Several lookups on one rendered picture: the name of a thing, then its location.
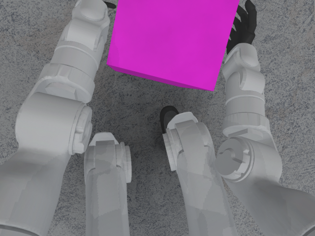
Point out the left robot thigh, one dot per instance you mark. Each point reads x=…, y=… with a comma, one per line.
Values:
x=106, y=193

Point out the left robot hand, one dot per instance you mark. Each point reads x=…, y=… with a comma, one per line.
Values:
x=110, y=5

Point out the right robot upper arm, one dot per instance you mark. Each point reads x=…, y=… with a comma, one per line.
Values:
x=252, y=171

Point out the left robot upper arm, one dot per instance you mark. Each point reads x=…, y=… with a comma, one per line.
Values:
x=50, y=130

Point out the left robot shin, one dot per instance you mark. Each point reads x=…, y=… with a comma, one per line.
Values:
x=89, y=157

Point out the right robot forearm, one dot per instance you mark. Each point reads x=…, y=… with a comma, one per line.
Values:
x=244, y=89

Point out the left robot forearm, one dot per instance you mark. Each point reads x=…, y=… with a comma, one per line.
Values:
x=71, y=71

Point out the carton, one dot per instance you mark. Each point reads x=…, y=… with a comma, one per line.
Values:
x=176, y=42

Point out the right robot hand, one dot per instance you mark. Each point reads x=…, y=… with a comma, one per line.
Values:
x=245, y=29

